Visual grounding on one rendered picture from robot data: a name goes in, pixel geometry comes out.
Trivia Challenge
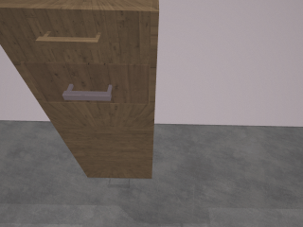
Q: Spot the cabinet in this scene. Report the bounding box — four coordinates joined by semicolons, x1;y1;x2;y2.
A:
0;0;159;179

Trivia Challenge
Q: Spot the drawer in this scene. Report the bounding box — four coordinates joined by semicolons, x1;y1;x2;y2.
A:
20;61;151;104

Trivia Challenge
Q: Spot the handle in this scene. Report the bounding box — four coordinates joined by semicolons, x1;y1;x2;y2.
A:
35;36;101;50
62;83;113;101

